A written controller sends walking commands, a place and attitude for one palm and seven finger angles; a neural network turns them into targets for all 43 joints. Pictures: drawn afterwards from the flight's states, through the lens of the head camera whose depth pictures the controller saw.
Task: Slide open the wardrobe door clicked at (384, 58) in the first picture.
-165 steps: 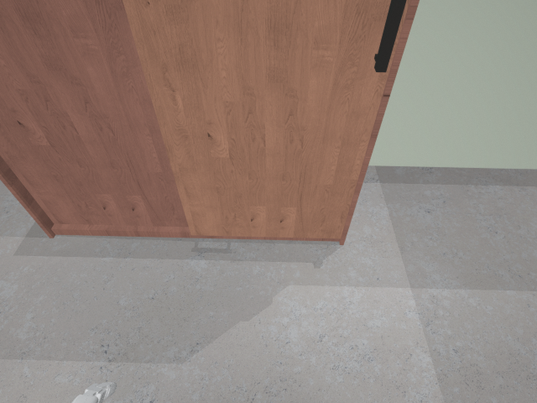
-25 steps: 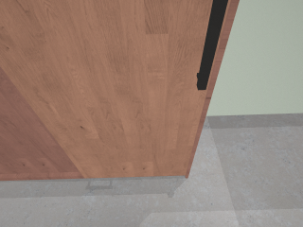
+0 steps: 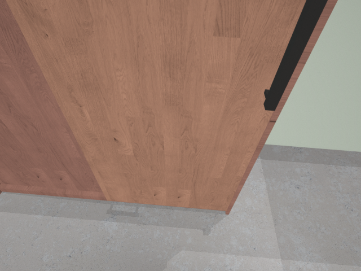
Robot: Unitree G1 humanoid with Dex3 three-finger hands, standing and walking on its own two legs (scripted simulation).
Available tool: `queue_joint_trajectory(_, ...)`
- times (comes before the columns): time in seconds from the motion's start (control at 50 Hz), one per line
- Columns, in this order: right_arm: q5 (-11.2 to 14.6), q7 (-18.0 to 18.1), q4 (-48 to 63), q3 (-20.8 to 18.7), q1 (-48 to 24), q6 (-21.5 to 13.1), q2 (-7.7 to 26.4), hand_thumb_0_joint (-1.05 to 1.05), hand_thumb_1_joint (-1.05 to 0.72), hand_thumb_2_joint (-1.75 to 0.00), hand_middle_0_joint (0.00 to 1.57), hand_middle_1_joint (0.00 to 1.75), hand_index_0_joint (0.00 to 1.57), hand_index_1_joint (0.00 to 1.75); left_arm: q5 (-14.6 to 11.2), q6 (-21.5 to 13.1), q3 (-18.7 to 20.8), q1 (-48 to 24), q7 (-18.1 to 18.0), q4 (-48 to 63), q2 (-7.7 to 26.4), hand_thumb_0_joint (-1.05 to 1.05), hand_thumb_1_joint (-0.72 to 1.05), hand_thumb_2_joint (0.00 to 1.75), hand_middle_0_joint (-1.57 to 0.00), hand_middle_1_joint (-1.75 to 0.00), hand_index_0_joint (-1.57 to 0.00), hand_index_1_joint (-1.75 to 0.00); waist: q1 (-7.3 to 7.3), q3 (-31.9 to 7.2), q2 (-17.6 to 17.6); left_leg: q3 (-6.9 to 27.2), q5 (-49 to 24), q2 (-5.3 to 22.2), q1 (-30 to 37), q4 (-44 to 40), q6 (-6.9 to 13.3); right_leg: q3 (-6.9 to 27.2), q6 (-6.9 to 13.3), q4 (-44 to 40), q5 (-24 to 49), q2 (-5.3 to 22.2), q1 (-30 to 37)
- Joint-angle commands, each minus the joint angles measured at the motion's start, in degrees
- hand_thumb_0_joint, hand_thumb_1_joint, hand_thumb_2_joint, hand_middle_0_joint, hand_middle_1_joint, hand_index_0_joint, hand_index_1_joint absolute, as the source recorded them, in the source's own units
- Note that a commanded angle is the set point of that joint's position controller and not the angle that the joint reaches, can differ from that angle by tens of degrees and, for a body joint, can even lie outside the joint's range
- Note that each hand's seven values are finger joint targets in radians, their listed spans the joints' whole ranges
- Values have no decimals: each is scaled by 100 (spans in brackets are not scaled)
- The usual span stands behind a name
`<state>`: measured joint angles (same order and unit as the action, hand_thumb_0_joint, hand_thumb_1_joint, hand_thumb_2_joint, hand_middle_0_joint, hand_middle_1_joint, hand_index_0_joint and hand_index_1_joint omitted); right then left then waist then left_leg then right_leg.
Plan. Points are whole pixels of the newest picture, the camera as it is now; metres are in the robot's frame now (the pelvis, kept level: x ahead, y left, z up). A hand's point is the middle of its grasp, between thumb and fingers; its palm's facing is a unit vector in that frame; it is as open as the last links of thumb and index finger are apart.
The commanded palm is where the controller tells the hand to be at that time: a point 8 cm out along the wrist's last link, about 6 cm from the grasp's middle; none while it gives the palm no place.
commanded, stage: come to a stop and stand still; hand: right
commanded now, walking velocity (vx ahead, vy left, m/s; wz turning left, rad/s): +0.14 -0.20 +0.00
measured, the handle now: (290, 48) +0.53 -0.19 +0.25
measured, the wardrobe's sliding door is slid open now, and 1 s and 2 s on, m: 0.00 0.00 0.00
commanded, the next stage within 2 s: look again from close up in 0.96 s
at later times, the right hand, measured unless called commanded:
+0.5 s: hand out of the picture -0.04 -0.18 -0.17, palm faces +0.14 +0.97 -0.19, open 7.4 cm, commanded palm none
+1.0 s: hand out of the picture +0.00 -0.20 -0.16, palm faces +0.04 +0.98 -0.20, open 7.4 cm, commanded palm none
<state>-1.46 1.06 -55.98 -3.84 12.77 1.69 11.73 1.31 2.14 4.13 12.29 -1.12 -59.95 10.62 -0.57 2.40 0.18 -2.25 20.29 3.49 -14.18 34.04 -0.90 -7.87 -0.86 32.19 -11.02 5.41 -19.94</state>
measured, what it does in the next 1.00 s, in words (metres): steps on the spot: right foot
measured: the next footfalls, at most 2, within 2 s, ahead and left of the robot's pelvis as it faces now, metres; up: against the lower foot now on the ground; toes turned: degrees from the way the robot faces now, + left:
right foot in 0.42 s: +0.00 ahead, -0.13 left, +0.00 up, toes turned -5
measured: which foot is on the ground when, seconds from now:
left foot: down 0.00-1.00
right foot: down 0.00-0.00, up 0.02-0.40, down 0.42-1.00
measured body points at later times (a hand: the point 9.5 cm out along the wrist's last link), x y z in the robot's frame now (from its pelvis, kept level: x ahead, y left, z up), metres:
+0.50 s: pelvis -0.01 -0.01 +0.01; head +0.01 -0.02 +0.46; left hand +0.02 +0.22 -0.14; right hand -0.04 -0.23 -0.15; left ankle +0.01 +0.13 -0.73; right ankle -0.04 -0.13 -0.73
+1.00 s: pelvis -0.01 -0.03 +0.01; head +0.00 -0.03 +0.46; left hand -0.01 +0.19 -0.14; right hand +0.00 -0.25 -0.15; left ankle +0.01 +0.13 -0.73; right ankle -0.04 -0.13 -0.73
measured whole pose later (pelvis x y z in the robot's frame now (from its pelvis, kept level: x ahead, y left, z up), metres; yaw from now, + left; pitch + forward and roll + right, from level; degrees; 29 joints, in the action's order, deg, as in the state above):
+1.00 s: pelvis -0.01 -0.03 +0.01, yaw -1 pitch -1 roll +0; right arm -0.9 2.4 -64.8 -0.1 14.4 -0.4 9.2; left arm 0.3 -0.8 0.1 17.0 -1.1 -64.2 8.1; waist 0.1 2.1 0.1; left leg -3.1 12.0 4.3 -10.7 24.3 -2.9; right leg -4.2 1.0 25.5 -16.2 0.6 -7.9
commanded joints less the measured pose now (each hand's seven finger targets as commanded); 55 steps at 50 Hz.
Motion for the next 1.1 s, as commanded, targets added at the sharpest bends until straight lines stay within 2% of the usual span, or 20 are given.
queue_joint_trajectory(0.0, -34, 106, 176, -44, 466, -120, 1023, 0, -90, -90, 20, 30, 20, 30, -19, 43, 6, -225, 95, 566, 293, 0, 90, 90, -20, -30, -20, -30, 264, 525, 1384, 2388, 2568, 1876, -997, -3145, 761, 689, -43, 1107, -1685, -116, -632)
queue_joint_trajectory(0.02, -42, 107, 225, -65, 188, -152, 998, 0, -90, -90, 20, 30, 20, 30, 4, 52, 27, -115, 135, 485, 305, 0, 90, 90, -20, -30, -20, -30, 136, 543, 1257, 2255, 2517, 1739, -1205, -3151, 740, 716, -27, 1422, -1374, -148, -560)
queue_joint_trajectory(0.04, -14, 115, 201, -78, 71, -194, 920, 0, -90, -90, 20, 30, 20, 30, 22, 70, 23, 23, 133, 359, 328, 0, 90, 90, -20, -30, -20, -30, 95, 676, 1554, 2125, 2069, 1531, -1175, -3072, 668, 801, -11, 1690, -1071, -200, -617)
queue_joint_trajectory(0.1, 10, 92, 164, -42, 72, -245, 699, 0, -90, -90, 20, 30, 20, 30, 28, -3, 32, 651, 171, 82, 327, 0, 90, 90, -20, -30, -20, -30, -50, 488, 889, 1162, 540, 1194, -487, -2539, 580, 628, -80, 2016, -554, -239, -638)
queue_joint_trajectory(0.18, 7, 106, -18, -80, 710, -270, 658, 0, -90, -90, 20, 30, 20, 30, 18, -52, 19, 484, 158, 215, 327, 0, 90, 90, -20, -30, -20, -30, 283, 194, 743, 1159, -131, 1328, 476, -2292, 749, 584, -173, 1758, -687, -264, -892)
queue_joint_trajectory(0.28, -48, 137, -182, -134, 935, -254, 702, 0, -90, -90, 20, 30, 20, 30, -39, -119, -62, 298, 91, 349, 198, 0, 90, 90, -20, -30, -20, -30, 429, -72, 997, 1343, -1433, 1568, 854, -1883, 1052, 553, -145, 580, -1346, -266, -408)
queue_joint_trajectory(0.34, 21, 134, -254, -95, 590, -227, 614, 0, -90, -90, 20, 30, 20, 30, -80, -193, -126, 919, 22, 75, 65, 0, 90, 90, -20, -30, -20, -30, 73, -325, 882, 865, -1657, 1097, 142, -1358, 692, 419, -91, -925, -221, -414, 1107)
queue_joint_trajectory(0.36, 55, 124, -246, -51, 534, -204, 458, 0, -90, -90, 20, 30, 20, 30, -86, -253, -133, 1093, -7, -22, 168, 0, 90, 90, -20, -30, -20, -30, 17, -421, 449, 595, -1432, 740, -107, -1006, 469, 559, -37, -1222, 181, -254, 1575)
queue_joint_trajectory(0.38, 77, 100, -226, 5, 646, -178, 237, 0, -90, -90, 20, 30, 20, 30, -66, -297, -91, 1136, -29, -17, 448, 0, 90, 90, -20, -30, -20, -30, 49, -584, -358, 272, -877, 339, -463, -584, 235, 1211, 162, -1267, 659, 364, 1849)
queue_joint_trajectory(0.4, 84, 96, -216, 49, 635, -158, 15, 0, -90, -90, 20, 30, 20, 30, -46, -291, -72, 995, -67, 55, 686, 0, 90, 90, -20, -30, -20, -30, 108, -423, -977, -114, -322, 129, -465, -452, 29, 1677, 478, -1490, 987, 917, 1437)
queue_joint_trajectory(0.42, 55, 99, -270, 74, 610, -153, -36, 0, -90, -90, 20, 30, 20, 30, -30, -247, -97, 696, -82, 100, 716, 0, 90, 90, -20, -30, -20, -30, 205, -172, -759, -159, -130, 90, -136, -501, -25, 1566, 588, -1588, 645, 983, 833)
queue_joint_trajectory(0.44, 29, 77, -347, 105, 590, -163, -58, 0, -90, -90, 20, 30, 20, 30, -30, -263, -132, 497, -99, 85, 602, 0, 90, 90, -20, -30, -20, -30, 234, -35, -534, -127, -584, 83, -1, -690, -27, 1308, 474, -1488, 634, 693, 701)
queue_joint_trajectory(0.48, 23, 70, -523, 133, 642, -150, 91, 0, -90, -90, 20, 30, 20, 30, -60, -297, -184, 463, -113, 26, 475, 0, 90, 90, -20, -30, -20, -30, 213, 26, -816, -36, -1184, 171, 264, -846, -12, 1070, 341, -1365, 1113, 386, 719)
queue_joint_trajectory(0.54, 31, 77, -720, 185, 777, -186, 161, 0, -90, -90, 20, 30, 20, 30, -88, -310, -229, 519, -122, -49, 369, 0, 90, 90, -20, -30, -20, -30, 166, 112, -213, 184, -1641, 294, 317, -1141, 27, 874, 202, -1190, 965, 183, 850)
queue_joint_trajectory(0.92, 63, 110, -833, 239, 558, -190, 198, 0, -90, -90, 20, 30, 20, 30, -86, -386, -282, 727, -124, -372, 359, 0, 90, 90, -20, -30, -20, -30, 132, 173, -108, 87, -1606, 337, 608, -1302, -8, 883, 153, -1513, 973, 163, 957)
queue_joint_trajectory(0.94, 12, 340, -936, 344, 848, -319, 345, 0, -90, -90, 20, 30, 20, 30, -142, -452, -314, 367, -30, 55, 615, 0, 90, 90, -20, -30, -20, -30, 194, 360, -30, 388, -2688, 519, 330, -1060, 114, 749, 60, -448, 1766, 223, 535)
queue_joint_trajectory(0.96, 45, 277, -679, 305, 703, -366, 499, 0, -90, -90, 20, 30, 20, 30, -68, -423, -313, 670, -6, 146, 347, 0, 90, 90, -20, -30, -20, -30, 34, -22, -242, 321, -1742, 557, 486, -887, 222, 803, 81, -735, 379, -37, 590)
queue_joint_trajectory(0.98, 45, 204, -639, 297, 517, -398, 479, 0, -90, -90, 20, 30, 20, 30, -9, -457, -330, 622, 27, 108, 282, 0, 90, 90, -20, -30, -20, -30, 102, 104, -581, 235, -1587, 472, 384, -783, 236, 835, 120, -917, 365, -78, 464)
queue_joint_trajectory(1.02, 49, 146, -551, 335, 537, -352, 380, 0, -90, -90, 20, 30, 20, 30, -19, -470, -345, 797, 15, 202, 425, 0, 90, 90, -20, -30, -20, -30, 73, -106, -550, 115, -656, 256, 362, -709, 221, 1034, 214, -1061, 58, 100, 402)
queue_joint_trajectory(1.08, 48, 111, -502, 336, 483, -329, 328, 0, -90, -90, 20, 30, 20, 30, -29, -483, -345, 856, -16, 270, 432, 0, 90, 90, -20, -30, -20, -30, 77, -183, -350, 34, -867, 197, 405, -588, 209, 1106, 299, -1074, 445, 146, 468)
